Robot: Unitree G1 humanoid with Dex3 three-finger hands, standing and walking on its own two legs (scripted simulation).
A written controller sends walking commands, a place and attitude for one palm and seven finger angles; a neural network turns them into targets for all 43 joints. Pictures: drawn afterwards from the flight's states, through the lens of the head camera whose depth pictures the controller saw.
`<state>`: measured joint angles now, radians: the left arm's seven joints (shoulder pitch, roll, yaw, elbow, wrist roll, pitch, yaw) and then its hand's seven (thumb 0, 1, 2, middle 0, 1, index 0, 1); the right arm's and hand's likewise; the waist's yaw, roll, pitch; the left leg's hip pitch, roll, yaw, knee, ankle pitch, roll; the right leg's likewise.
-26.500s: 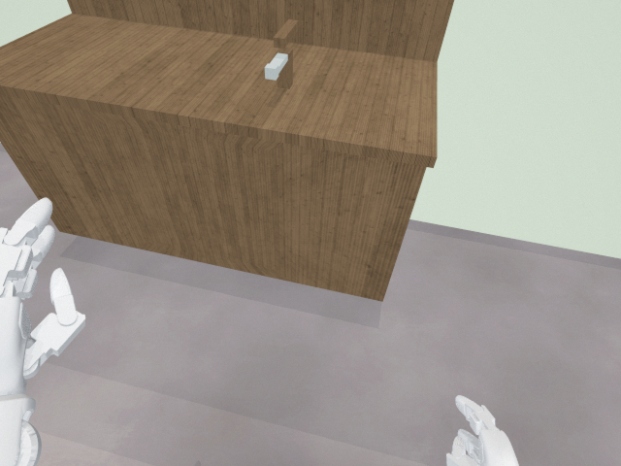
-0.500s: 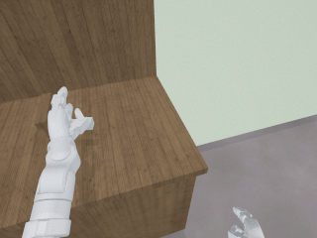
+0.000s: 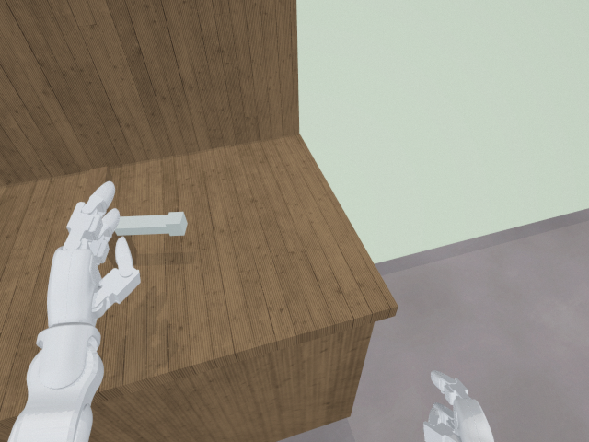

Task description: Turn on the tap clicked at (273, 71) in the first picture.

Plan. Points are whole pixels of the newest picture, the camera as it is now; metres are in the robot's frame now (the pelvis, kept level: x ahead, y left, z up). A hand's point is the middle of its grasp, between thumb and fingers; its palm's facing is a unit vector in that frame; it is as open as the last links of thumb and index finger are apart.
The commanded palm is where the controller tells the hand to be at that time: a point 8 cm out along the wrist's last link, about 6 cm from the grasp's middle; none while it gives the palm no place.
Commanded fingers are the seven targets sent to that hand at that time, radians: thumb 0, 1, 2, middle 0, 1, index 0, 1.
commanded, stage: draw the hand back beside the body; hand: left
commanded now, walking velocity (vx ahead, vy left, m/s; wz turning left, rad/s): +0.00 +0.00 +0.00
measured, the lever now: (176, 223) +0.42 +0.24 +0.06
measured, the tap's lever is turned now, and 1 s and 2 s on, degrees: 75 75 75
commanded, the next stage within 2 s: step back with the hand held close in 0.72 s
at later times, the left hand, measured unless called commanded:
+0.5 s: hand (78, 318) +0.20 +0.25 +0.15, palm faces +0.42 -0.84 -0.34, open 7.4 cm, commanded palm +0.16 +0.29 +0.16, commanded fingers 0.00 0.90 0.90 -0.20 -0.30 -0.20 -0.30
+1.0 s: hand (70, 307) +0.20 +0.25 +0.17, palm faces +0.41 -0.83 -0.38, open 7.4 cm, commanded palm +0.15 +0.28 +0.17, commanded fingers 0.00 0.90 0.90 -0.20 -0.30 -0.20 -0.30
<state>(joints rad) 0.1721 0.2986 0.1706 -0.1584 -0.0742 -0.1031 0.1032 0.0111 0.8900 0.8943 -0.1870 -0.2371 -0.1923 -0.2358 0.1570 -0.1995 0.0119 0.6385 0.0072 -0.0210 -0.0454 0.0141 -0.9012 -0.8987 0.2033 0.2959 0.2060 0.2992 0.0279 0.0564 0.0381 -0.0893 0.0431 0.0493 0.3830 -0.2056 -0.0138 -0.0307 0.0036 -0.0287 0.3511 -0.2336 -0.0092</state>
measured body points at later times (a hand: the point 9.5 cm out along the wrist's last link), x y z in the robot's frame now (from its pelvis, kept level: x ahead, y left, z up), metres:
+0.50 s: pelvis +0.00 +0.00 +0.00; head -0.01 -0.01 +0.45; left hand +0.17 +0.29 +0.17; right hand +0.21 -0.21 -0.08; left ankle +0.01 +0.13 -0.75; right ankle -0.02 -0.11 -0.75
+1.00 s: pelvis -0.01 +0.00 +0.00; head -0.01 -0.02 +0.44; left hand +0.17 +0.29 +0.19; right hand +0.20 -0.22 -0.09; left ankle +0.01 +0.13 -0.75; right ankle -0.02 -0.11 -0.75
